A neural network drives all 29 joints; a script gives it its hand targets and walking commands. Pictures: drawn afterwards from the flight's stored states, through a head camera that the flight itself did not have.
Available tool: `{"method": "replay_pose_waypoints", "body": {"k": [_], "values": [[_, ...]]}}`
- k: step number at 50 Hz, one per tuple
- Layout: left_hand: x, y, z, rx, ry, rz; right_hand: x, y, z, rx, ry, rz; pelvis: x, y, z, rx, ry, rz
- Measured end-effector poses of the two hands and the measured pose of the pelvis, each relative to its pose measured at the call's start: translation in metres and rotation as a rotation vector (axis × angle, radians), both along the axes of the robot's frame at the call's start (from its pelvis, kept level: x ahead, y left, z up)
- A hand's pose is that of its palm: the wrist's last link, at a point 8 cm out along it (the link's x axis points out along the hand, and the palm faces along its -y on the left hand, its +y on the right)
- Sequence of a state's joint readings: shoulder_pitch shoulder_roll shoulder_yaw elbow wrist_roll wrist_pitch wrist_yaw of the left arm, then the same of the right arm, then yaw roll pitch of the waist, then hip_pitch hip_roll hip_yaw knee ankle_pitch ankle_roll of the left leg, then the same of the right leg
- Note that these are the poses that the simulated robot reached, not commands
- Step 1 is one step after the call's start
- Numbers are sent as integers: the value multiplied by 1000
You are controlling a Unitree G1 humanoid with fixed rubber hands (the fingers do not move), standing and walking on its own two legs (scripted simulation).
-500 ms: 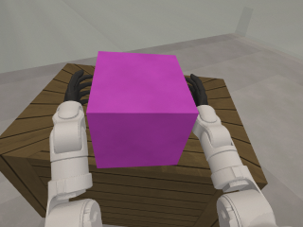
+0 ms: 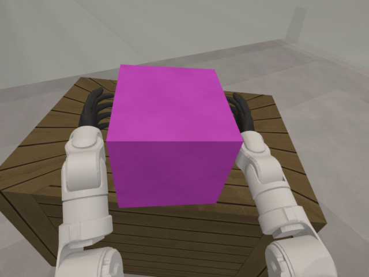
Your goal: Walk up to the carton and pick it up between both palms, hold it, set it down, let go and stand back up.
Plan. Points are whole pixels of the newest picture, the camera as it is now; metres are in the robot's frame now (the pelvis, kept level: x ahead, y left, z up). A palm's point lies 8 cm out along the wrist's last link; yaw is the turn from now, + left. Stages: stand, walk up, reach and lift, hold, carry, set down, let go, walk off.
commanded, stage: hold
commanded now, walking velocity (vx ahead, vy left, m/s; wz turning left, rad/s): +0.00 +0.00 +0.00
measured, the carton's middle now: (169, 135) +0.39 +0.01 +0.14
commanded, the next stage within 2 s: none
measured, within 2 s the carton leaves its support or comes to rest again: neither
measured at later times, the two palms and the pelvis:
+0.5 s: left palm (90, 127) +0.35 +0.17 +0.19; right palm (242, 128) +0.35 -0.14 +0.18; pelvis +0.00 +0.00 +0.00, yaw +0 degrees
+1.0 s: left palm (90, 129) +0.35 +0.17 +0.19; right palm (242, 129) +0.35 -0.14 +0.18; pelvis +0.00 +0.00 +0.00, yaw +0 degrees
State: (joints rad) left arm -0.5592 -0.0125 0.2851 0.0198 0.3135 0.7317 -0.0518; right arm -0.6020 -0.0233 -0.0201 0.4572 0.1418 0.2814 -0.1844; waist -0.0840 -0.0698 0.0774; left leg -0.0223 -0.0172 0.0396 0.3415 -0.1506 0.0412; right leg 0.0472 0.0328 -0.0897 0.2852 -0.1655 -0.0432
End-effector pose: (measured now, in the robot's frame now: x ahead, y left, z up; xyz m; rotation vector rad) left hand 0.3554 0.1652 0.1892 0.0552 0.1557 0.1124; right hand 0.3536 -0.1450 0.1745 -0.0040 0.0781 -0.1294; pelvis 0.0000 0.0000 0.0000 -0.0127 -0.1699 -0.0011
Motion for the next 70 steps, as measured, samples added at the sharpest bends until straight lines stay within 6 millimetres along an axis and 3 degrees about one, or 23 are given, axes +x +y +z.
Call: {"method": "replay_pose_waypoints", "body": {"k": [44, 54, 64, 70], "values": [[-1, -1, 4, -10, -16, -4, 0, 0, 5, -6, -16, 7, -2, -3, 0, 1, -5, 5], [-1, 3, -4, -26, 19, 4, 1, 3, -1, -20, 18, 11, -2, -2, 0, 5, -4, -1], [-4, 5, 1, -16, -19, 5, -1, 5, 7, -2, -20, 10, 1, 0, 0, -1, -5, 8], [-5, 2, -3, -9, 13, 2, -4, 3, -3, -4, 11, 4, 0, 1, 0, 1, -18, 1]]}}
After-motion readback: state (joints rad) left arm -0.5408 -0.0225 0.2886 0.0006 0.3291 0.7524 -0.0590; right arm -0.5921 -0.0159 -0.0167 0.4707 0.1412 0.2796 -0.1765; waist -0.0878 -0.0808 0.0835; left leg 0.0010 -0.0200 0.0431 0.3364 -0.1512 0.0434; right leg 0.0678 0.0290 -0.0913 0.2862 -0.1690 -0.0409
